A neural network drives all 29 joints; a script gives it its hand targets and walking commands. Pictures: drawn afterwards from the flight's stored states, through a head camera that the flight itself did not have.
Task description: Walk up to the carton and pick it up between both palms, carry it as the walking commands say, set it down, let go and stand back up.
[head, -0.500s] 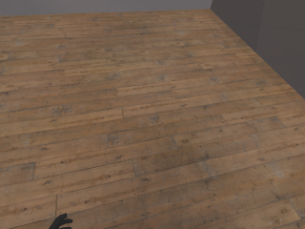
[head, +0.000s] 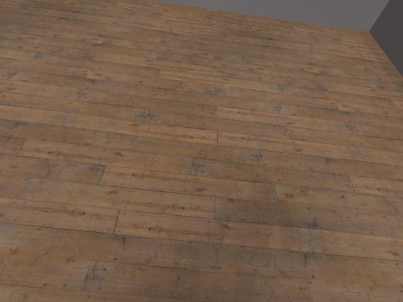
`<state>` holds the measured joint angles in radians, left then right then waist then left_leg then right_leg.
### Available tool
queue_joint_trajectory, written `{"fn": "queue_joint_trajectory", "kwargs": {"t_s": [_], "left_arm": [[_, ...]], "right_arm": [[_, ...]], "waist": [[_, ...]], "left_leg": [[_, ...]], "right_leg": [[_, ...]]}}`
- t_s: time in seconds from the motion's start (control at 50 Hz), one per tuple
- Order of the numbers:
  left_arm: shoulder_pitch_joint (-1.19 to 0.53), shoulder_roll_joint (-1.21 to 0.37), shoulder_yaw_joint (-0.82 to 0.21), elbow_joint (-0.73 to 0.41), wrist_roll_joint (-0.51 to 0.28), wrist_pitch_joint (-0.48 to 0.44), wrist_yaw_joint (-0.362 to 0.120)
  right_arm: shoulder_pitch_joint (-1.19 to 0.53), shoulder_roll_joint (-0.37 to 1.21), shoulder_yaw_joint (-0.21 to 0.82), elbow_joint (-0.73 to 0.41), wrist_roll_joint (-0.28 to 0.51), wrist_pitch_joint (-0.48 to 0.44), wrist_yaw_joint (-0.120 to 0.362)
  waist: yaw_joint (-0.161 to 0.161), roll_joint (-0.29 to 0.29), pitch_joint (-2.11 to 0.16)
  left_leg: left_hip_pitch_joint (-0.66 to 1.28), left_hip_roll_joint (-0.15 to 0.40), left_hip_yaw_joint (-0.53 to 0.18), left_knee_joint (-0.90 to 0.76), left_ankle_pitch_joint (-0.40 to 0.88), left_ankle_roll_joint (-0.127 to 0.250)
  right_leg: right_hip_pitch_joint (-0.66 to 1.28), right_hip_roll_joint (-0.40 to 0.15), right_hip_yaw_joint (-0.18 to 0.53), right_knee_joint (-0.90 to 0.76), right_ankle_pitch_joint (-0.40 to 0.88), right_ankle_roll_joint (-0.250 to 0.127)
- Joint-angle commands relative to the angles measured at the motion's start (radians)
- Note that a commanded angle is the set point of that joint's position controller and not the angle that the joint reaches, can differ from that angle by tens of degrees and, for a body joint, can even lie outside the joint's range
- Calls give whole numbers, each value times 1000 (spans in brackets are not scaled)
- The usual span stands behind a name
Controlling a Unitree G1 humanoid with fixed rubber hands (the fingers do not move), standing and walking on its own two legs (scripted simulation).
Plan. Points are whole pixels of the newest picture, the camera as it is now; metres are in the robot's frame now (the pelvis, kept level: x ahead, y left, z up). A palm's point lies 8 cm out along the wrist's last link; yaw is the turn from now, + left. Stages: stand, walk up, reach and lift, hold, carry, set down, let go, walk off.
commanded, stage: walk up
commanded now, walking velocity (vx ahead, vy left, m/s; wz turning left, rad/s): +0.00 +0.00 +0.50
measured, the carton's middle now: out of the picture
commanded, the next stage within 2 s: none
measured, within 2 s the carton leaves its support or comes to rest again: neither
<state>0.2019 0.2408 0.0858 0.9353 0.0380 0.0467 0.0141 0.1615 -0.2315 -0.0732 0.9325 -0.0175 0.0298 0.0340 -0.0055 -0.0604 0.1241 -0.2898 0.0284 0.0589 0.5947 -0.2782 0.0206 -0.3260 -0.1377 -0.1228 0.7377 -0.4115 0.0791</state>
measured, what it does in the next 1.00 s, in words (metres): walks backwards, turning left: right foot, then left foot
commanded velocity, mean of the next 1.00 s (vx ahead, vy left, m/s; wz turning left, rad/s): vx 0.00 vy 0.00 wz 0.50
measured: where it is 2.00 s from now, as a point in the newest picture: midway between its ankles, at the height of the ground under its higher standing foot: outside the picture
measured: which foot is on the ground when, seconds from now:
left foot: down 0.00-0.48, up 0.50-0.84, down 0.86-1.00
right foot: up 0.00-0.46, down 0.48-0.86, up 0.88-1.00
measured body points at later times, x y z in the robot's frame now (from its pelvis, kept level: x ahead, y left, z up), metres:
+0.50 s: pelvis -0.06 +0.00 +0.01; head -0.03 +0.00 +0.46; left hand -0.01 +0.27 -0.13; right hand +0.03 -0.26 -0.14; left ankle +0.02 +0.10 -0.73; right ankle -0.04 -0.12 -0.73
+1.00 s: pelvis -0.11 +0.06 +0.01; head -0.09 +0.11 +0.46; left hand -0.17 +0.32 -0.14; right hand +0.11 -0.14 -0.10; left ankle -0.13 +0.14 -0.73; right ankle -0.06 -0.11 -0.65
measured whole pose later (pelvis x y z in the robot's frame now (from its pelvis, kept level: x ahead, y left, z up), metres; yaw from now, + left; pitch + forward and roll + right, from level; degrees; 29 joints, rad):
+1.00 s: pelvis -0.11 +0.06 +0.01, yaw +30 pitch +0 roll -4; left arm 0.19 0.26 0.06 0.89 0.02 0.07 0.02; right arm 0.18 -0.24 -0.06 0.90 -0.01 0.02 0.00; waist 0.00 -0.01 0.09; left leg -0.26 0.03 0.00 0.51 -0.25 0.04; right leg -0.40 -0.09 -0.10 1.02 -0.46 0.07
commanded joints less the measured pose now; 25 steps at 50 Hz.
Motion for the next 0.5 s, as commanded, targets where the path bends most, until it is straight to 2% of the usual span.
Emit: {"fn": "queue_joint_trajectory", "kwargs": {"t_s": [0.0, 0.02, 0.04, 0.06, 0.08, 0.1, 0.12, 0.14, 0.16, 0.18, 0.2, 0.22, 0.24, 0.26, 0.28, 0.3, 0.32, 0.34, 0.36, 0.38, 0.4, 0.42, 0.44, 0.46, 0.48], "left_arm": [[-94, 63, 0, -109, 3, -10, 8], [-85, 66, 4, -106, 9, -13, -5], [-56, 69, -3, -96, 14, -4, -10], [-67, 87, -4, -98, 21, 6, -2], [-53, 94, 3, -83, 27, 11, 3], [-61, 94, 11, -82, 22, 16, 2], [-64, 86, 8, -98, 17, 20, 2], [-44, 81, 1, -103, 9, 15, 1], [-69, 82, 0, -101, 4, 13, 4], [-69, 94, -6, -93, 4, 17, 7], [-99, 85, -14, -109, 3, 23, 2], [-103, 62, -20, -109, -1, 24, 4], [-83, 58, -14, -111, -8, 24, 5], [-71, 60, -22, -108, -9, 14, 9], [-65, 88, -20, -106, -8, 18, 8], [-45, 89, -19, -115, -16, 19, 9], [-31, 85, -16, -127, -18, 16, 17], [1, 98, -15, -119, -30, 3, 23], [6, 89, -19, -102, -37, 1, 27], [20, 81, -9, -121, -42, -10, 31], [78, 123, -5, -104, -41, -20, 31], [141, 169, 13, -83, -32, -21, 33], [38, 236, 13, -110, -9, -21, 41], [-8, 227, 17, -143, -6, -22, 42], [-25, 198, 21, -138, -1, -21, 36]], "right_arm": [[166, -137, -40, 17, 1, -23, -52], [125, -156, -43, -2, 5, -20, -49], [116, -182, -56, -28, 14, -17, -55], [112, -182, -55, -32, 17, -16, -51], [90, -168, -50, -52, 21, -10, -46], [89, -173, -46, -43, 16, -10, -41], [103, -150, -33, -32, 9, -6, -39], [74, -168, -41, -57, 18, -9, -36], [63, -166, -41, -48, 12, -10, -37], [94, -179, -39, -44, 2, -9, -43], [118, -195, -36, -47, -2, -6, -45], [100, -202, -38, -39, -8, -2, -45], [99, -186, -37, -38, -14, 4, -39], [103, -174, -42, -44, -13, 5, -42], [77, -193, -48, -35, -14, 12, -36], [69, -204, -48, -56, -17, 16, -35], [99, -201, -45, -51, -14, 27, -34], [97, -202, -53, -38, -13, 21, -33], [93, -182, -48, -36, -17, 17, -31], [94, -179, -44, -23, -13, 15, -32], [103, -167, -34, -31, -7, 18, -25], [50, -133, -31, -40, 6, 14, -23], [81, -81, -19, -48, 3, 15, -13], [107, -116, -29, -26, -16, 12, -19], [106, -143, -47, -30, -26, 15, -20]], "waist": [[-55, 246, -135], [-32, 227, -156], [-26, 228, -202], [-34, 227, -161], [-16, 178, -111], [-22, 116, -136], [-18, 130, -126], [-5, 181, -89], [-20, 211, -101], [-23, 206, -76], [-39, 188, -94], [-35, 201, -93], [-48, 213, -135], [-39, 166, -122], [-31, 197, -122], [-22, 222, -138], [-36, 238, -112], [-27, 246, -132], [-22, 253, -130], [-14, 218, -133], [11, 115, -157], [55, -6, -198], [18, -285, -124], [-24, -242, -104], [-35, -99, -74]], "left_leg": [[253, 240, -306, -240, 511, 96], [268, 233, -305, -229, 515, 84], [321, 224, -279, -226, 506, 69], [267, 202, -289, -284, 379, 23], [210, 193, -289, -317, 320, 21], [207, 200, -314, -320, 191, 54], [186, 184, -334, -328, 175, 82], [78, 162, -310, -346, 110, 78], [48, 161, -342, -363, 21, 81], [19, 167, -353, -397, -12, 71], [46, 193, -407, -377, -8, 96], [15, 180, -394, -367, -46, 105], [25, 181, -413, -362, -85, 126], [29, 172, -437, -344, -53, 122], [11, 147, -413, -379, -92, 83], [24, 136, -448, -395, -94, 67], [-33, 142, -478, -418, -99, 82], [-33, 128, -494, -401, -104, 80], [-73, 84, -437, -418, -42, 32], [-77, 71, -439, -349, 66, 40], [-91, 39, -419, -330, 114, -9], [-172, -50, -310, -178, -34, -67], [-262, -114, -196, 157, -169, -44], [-329, -109, -123, 356, -200, -42], [-298, -45, -100, 441, -184, -47]], "right_leg": [[-241, 17, 129, 287, -2, -12], [-261, 31, 107, 325, 17, -8], [-276, 36, 103, 327, 62, -2], [-256, 44, 112, 315, 100, 3], [-239, 50, 103, 326, 114, 0], [-226, 60, 113, 333, 118, 7], [-224, 66, 114, 307, 122, 16], [-184, 61, 119, 279, 126, 12], [-144, 78, 112, 247, 117, 0], [-125, 82, 95, 256, 107, -5], [-149, 77, 121, 246, 80, -13], [-116, 87, 131, 205, 49, -2], [-108, 97, 123, 163, 39, -8], [-116, 90, 124, 147, 20, -11], [-42, 110, 95, 78, 12, -23], [-23, 143, 95, 21, 17, -32], [21, 140, 76, -32, 10, -29], [56, 124, 111, -80, 17, -41], [180, 142, 72, -206, 19, -57], [194, 127, 73, -317, 75, -59], [313, 105, 59, -432, 128, -86], [398, -71, 220, -556, 46, -155], [305, -263, 391, -581, 27, -208], [258, -312, 380, -572, 209, -253], [157, -313, 328, -582, 81, -253]]}}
